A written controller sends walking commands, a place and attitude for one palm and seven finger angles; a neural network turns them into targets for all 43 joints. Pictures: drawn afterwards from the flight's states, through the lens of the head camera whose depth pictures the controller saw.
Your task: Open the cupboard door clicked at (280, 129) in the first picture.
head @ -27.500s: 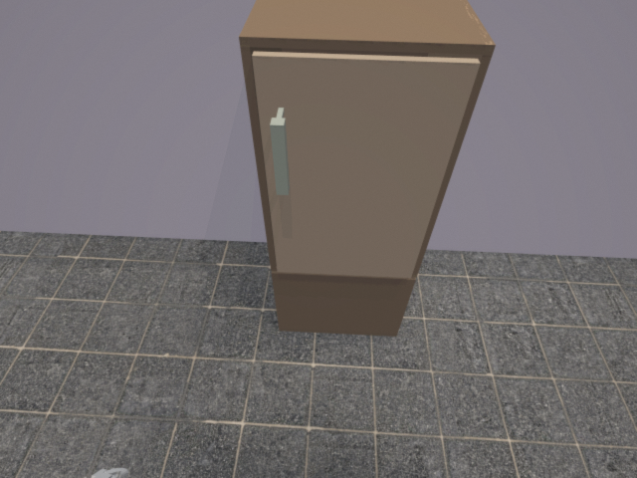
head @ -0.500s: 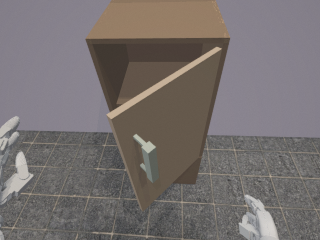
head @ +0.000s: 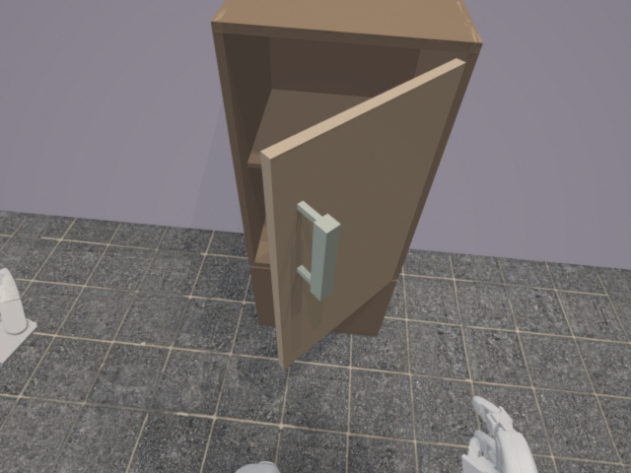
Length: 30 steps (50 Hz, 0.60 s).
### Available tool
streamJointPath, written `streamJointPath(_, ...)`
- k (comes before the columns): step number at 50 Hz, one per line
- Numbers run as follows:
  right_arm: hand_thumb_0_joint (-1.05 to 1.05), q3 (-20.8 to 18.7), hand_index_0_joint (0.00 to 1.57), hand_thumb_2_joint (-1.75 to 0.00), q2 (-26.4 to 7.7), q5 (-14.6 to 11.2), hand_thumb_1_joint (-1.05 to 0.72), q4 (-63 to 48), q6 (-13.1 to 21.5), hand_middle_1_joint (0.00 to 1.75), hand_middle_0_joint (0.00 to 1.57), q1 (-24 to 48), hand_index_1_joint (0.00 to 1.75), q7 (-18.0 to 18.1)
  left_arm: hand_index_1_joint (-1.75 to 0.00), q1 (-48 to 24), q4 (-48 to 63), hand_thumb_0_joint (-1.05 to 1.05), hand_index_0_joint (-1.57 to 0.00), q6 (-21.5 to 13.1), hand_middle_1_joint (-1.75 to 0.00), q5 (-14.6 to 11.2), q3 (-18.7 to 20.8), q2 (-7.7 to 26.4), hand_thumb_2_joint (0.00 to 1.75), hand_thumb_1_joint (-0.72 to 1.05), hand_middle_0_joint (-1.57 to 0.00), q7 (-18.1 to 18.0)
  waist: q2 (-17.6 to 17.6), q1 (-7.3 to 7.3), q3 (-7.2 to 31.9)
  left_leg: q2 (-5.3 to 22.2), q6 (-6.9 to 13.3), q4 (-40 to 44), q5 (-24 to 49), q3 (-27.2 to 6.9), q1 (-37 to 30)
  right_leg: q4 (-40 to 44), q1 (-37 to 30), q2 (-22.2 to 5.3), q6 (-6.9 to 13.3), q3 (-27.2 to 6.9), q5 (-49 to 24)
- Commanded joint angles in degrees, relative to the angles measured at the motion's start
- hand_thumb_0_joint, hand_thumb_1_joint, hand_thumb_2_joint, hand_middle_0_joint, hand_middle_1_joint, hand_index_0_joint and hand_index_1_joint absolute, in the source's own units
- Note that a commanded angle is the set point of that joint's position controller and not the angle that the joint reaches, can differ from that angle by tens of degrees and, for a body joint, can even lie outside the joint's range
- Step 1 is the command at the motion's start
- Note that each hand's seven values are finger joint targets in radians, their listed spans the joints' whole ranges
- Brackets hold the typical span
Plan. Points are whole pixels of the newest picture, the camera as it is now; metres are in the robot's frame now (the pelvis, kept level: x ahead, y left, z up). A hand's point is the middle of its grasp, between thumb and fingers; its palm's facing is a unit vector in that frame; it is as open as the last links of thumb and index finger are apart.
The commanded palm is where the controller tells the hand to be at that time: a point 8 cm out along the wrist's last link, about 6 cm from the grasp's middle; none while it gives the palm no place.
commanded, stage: step back with the hand held close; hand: left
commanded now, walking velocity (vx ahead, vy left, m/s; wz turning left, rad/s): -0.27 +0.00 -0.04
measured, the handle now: (313, 252) +0.40 +0.03 +0.05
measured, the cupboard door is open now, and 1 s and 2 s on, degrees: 47 47 47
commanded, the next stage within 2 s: stop stepping back and stand still in 0.46 s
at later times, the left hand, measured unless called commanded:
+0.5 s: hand out of the picture +0.11 +0.27 +0.19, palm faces +0.42 -0.81 -0.40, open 7.5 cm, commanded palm +0.05 +0.30 +0.19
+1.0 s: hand out of the picture +0.00 +0.26 +0.19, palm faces +0.40 -0.80 -0.44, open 7.4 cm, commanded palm -0.04 +0.30 +0.19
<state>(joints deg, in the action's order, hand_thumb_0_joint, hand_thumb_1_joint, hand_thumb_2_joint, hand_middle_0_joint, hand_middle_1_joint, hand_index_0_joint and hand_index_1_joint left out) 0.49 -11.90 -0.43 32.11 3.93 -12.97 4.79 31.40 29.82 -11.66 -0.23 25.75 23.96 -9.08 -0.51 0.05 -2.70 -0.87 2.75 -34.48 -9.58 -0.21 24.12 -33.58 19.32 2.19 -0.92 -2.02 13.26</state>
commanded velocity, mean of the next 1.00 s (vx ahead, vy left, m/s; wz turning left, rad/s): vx -0.10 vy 0.01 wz -0.02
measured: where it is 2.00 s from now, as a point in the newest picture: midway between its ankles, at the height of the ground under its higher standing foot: outside the picture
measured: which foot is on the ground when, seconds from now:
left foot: down 0.00-0.54, up 0.56-0.64, down 0.66-0.82, up 0.84-1.00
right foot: down 0.00-0.22, up 0.24-0.50, down 0.52-1.00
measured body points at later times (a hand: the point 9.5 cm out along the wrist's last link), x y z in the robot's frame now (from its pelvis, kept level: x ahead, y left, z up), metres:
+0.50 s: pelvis -0.10 +0.01 +0.00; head -0.08 +0.04 +0.45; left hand +0.08 +0.31 +0.21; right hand +0.09 -0.21 -0.07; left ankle +0.08 +0.09 -0.72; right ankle -0.25 -0.11 -0.71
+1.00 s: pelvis -0.21 +0.01 +0.02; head -0.24 +0.03 +0.47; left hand -0.03 +0.31 +0.22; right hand -0.12 -0.25 -0.08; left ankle -0.18 +0.13 -0.68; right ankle -0.20 -0.07 -0.72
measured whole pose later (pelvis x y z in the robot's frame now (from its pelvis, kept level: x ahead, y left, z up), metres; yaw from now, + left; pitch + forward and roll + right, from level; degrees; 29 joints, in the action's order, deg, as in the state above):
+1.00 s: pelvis -0.21 +0.01 +0.02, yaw -6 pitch +0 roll +2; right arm -0.3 -13.0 0.9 40.5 5.9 -18.8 5.2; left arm 32.0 26.5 -11.8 -1.0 24.0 24.1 -8.6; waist 3.3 1.1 5.2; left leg 0.6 -0.3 -49.8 -19.7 2.9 25.7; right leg -27.1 14.0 0.8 3.9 2.7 13.7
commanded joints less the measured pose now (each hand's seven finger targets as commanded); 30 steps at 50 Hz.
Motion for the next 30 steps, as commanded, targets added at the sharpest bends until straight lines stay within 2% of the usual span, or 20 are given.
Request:
streamJointPath(1,0.00,-3.88,0.20,-0.90,-8.18,0.28,-0.90,-7.74,4.37,0.30,0.20,5.34,0.30,0.34,-0.30,-2.44,12.43,0.00,-0.20,-3.80,-0.30,-0.53,5.63,8.59,0.90,0.90,-0.20,-0.80,-0.23,-0.56,6.69,5.11,0.71,8.74,-23.19,-5.30,7.73,7.14,-8.34,-3.61,2.23,-7.59,3.06)
streamJointPath(3,0.00,-3.95,0.20,-0.90,-7.85,0.58,-0.90,-6.34,4.04,0.30,0.20,5.13,0.30,-0.03,-0.30,-3.89,12.32,0.00,-0.20,-3.60,-0.30,-0.85,4.76,9.11,0.90,0.90,-0.20,-1.25,4.13,-0.88,5.48,1.37,-1.74,-2.20,-17.12,-2.11,-2.14,16.18,5.73,-9.25,5.22,-13.29,12.06)
streamJointPath(5,0.00,-3.91,0.20,-0.90,-7.00,0.83,-0.90,-4.43,3.39,0.30,0.20,5.42,0.30,-0.13,-0.30,-4.81,11.64,0.00,-0.20,-3.64,-0.30,-1.02,4.68,10.08,0.90,0.90,-0.20,-1.95,6.59,-1.37,5.89,-0.33,-2.94,-10.37,-11.12,-0.14,-9.17,19.01,13.06,-13.67,7.59,-14.24,8.76)
streamJointPath(6,0.00,-3.71,0.20,-0.90,-6.41,0.60,-0.90,-4.29,2.91,0.30,0.20,4.92,0.30,-0.25,-0.30,-4.77,11.54,0.00,-0.20,-3.42,-0.30,-1.22,4.55,9.97,0.90,0.90,-0.20,-2.11,7.76,-1.56,7.29,-0.24,-2.98,-10.31,-10.53,-0.45,-10.24,17.87,12.39,-14.00,7.30,-11.84,6.50)
streamJointPath(8,0.00,-3.59,0.20,-0.90,-6.76,0.24,-0.90,-5.01,2.36,0.30,0.20,6.04,0.30,0.06,-0.30,-4.74,12.17,0.00,-0.20,-3.28,-0.30,-1.57,6.04,11.34,0.90,0.90,-0.20,-2.04,5.50,-1.46,5.69,1.26,-2.28,0.25,-10.65,-2.27,-9.64,14.13,11.64,-9.68,4.47,-6.83,5.79)
streamJointPath(9,0.00,-3.59,0.20,-0.90,-7.61,0.21,-0.90,-5.72,2.39,0.30,0.20,7.00,0.30,0.39,-0.30,-4.27,13.37,0.00,-0.20,-3.76,-0.30,-1.63,6.81,11.88,0.90,0.90,-0.20,-1.95,-1.28,-1.06,4.99,4.33,-0.97,7.75,-13.65,-6.40,-4.90,9.99,8.53,-5.64,2.39,-4.31,7.85)
streamJointPath(10,0.00,-3.84,0.20,-0.90,-8.46,0.44,-0.90,-6.19,2.60,0.30,0.20,9.32,0.30,0.98,-0.30,-3.23,13.56,0.00,-0.20,-4.41,-0.30,-1.04,7.72,12.06,0.90,0.90,-0.20,-1.94,-12.25,-0.68,3.78,10.44,1.27,17.75,-23.26,-13.04,5.75,0.14,0.57,-1.04,0.90,-0.73,10.40)
streamJointPath(11,0.00,-3.68,0.20,-0.90,-8.83,0.92,-0.90,-6.98,3.54,0.30,0.20,8.75,0.30,0.90,-0.30,-2.03,14.32,0.00,-0.20,-4.85,-0.30,-0.91,9.02,11.02,0.90,0.90,-0.20,-1.69,-20.80,0.11,7.39,18.31,4.84,30.20,-38.02,-24.10,18.44,-17.57,-13.76,4.63,-0.51,2.25,9.13)
streamJointPath(12,0.00,-4.24,0.20,-0.90,-7.64,1.51,-0.90,-6.91,4.38,0.30,0.20,7.92,0.30,0.80,-0.30,-3.74,16.19,0.00,-0.20,-4.98,-0.30,-0.68,9.67,12.13,0.90,0.90,-0.20,-1.53,-17.68,-0.26,9.39,21.47,6.69,32.91,-36.10,-26.69,18.93,-30.36,-14.21,5.45,-0.27,0.28,12.14)
streamJointPath(13,0.00,-4.74,0.20,-0.90,-7.05,1.41,-0.90,-6.09,5.05,0.30,0.20,7.51,0.30,0.26,-0.30,-4.10,15.71,0.00,-0.20,-5.02,-0.30,-1.05,9.78,12.43,0.90,0.90,-0.20,-1.47,-11.17,-0.14,9.49,21.17,6.69,29.50,-29.51,-24.23,13.27,-34.66,-8.57,5.03,0.24,-1.36,14.47)
streamJointPath(15,0.00,-4.98,0.20,-0.90,-7.09,1.07,-0.90,-4.90,6.15,0.30,0.20,8.58,0.30,-0.56,-0.30,-0.98,13.39,0.00,-0.20,-4.40,-0.30,-2.21,7.61,10.04,0.90,0.90,-0.20,-1.79,-8.08,0.69,11.24,18.12,5.53,23.52,-20.60,-16.27,3.05,-31.63,-2.78,3.37,0.46,-0.83,14.97)
streamJointPath(20,0.00,-3.57,0.20,-0.90,-6.72,1.45,-0.90,-2.11,6.72,0.30,0.20,7.49,0.30,-1.32,-0.30,-3.50,15.21,0.00,-0.20,-2.86,-0.30,-3.24,2.77,8.40,0.90,0.90,-0.20,-1.79,-15.18,-0.16,11.95,13.77,0.13,28.95,-18.49,-10.43,-5.92,-9.86,-6.31,4.38,1.99,5.49,20.18)
streamJointPath(22,0.00,-3.38,0.20,-0.90,-6.27,1.99,-0.90,-1.33,6.43,0.30,0.20,6.56,0.30,-1.57,-0.30,-4.21,14.65,0.00,-0.20,-3.63,-0.30,-3.98,3.59,9.67,0.90,0.90,-0.20,-1.17,-14.01,0.10,14.33,13.30,-2.78,27.55,-12.42,-8.60,-11.09,5.23,-8.82,3.27,3.47,5.75,19.42)
streamJointPath(23,0.00,-3.37,0.20,-0.90,-6.13,2.15,-0.90,-1.31,5.81,0.30,0.20,6.39,0.30,-1.67,-0.30,-4.70,14.45,0.00,-0.20,-4.15,-0.30,-4.18,4.18,10.59,0.90,0.90,-0.20,-0.77,-10.85,0.15,13.48,11.87,-4.58,23.01,-8.24,-6.07,-12.42,14.70,-8.46,1.10,4.59,3.83,14.79)
streamJointPath(24,0.00,-3.28,0.20,-0.90,-5.60,1.88,-0.90,-1.02,4.76,0.30,0.20,5.87,0.30,-1.77,-0.30,-5.33,14.32,0.00,-0.20,-4.92,-0.30,-4.12,5.54,12.73,0.90,0.90,-0.20,-0.52,-2.74,-0.26,12.66,8.70,-5.47,11.57,-2.75,-1.89,-16.09,22.02,-3.03,-5.61,6.79,-3.72,10.59)
streamJointPath(25,0.00,-3.01,0.20,-0.90,-5.05,1.89,-0.90,-0.21,3.96,0.30,0.20,5.60,0.30,-1.64,-0.30,-5.89,15.23,0.00,-0.20,-5.46,-0.30,-3.92,7.43,15.50,0.90,0.90,-0.20,-0.75,3.35,-0.45,12.53,5.68,-5.77,-2.05,-1.82,-1.31,-18.90,24.62,5.61,-14.48,9.34,-11.89,2.72)
streamJointPath(26,0.00,-2.05,0.20,-0.90,-4.81,2.33,-0.90,-1.54,4.65,0.30,0.20,8.54,0.30,-1.22,-0.30,-8.28,16.86,0.00,-0.20,-6.26,-0.30,-3.55,9.08,17.76,0.90,0.90,-0.20,-1.17,4.14,0.79,10.96,2.53,-5.93,-9.52,-8.56,0.68,-13.97,22.92,5.25,-19.21,10.14,-12.70,-12.74)
streamJointPath(28,0.00,-2.80,0.20,-0.90,-5.58,0.81,-0.90,-2.25,5.44,0.30,0.20,8.90,0.30,-0.46,-0.30,-7.70,12.26,0.00,-0.20,-4.79,-0.30,-2.63,5.93,13.97,0.90,0.90,-0.20,0.12,13.31,0.14,10.09,-0.63,-4.85,-14.86,-9.97,-0.11,-5.08,12.70,-2.45,-15.48,7.65,-5.09,-36.12)
streamJointPath(29,0.00,-2.14,0.20,-0.90,-5.08,0.35,-0.90,-3.73,4.65,0.30,0.20,8.58,0.30,-0.07,-0.30,-4.70,11.17,0.00,-0.20,-3.18,-0.30,-2.73,6.78,13.68,0.90,0.90,-0.20,0.56,13.19,-0.53,9.34,0.16,-4.34,-10.41,-5.27,1.43,-5.56,8.73,-5.20,-13.04,5.86,-0.93,-38.69)
streamJointPath(30,0.00,-1.90,0.20,-0.90,-5.36,-0.01,-0.90,-3.62,4.29,0.30,0.20,8.20,0.30,0.35,-0.30,-3.26,11.39,0.00,-0.20,-1.89,-0.30,-3.58,7.53,13.94,0.90,0.90,-0.20,0.78,7.37,-1.59,10.85,-0.48,-3.97,-2.64,2.89,1.95,-11.74,4.26,-3.78,-10.17,3.73,2.30,-33.11)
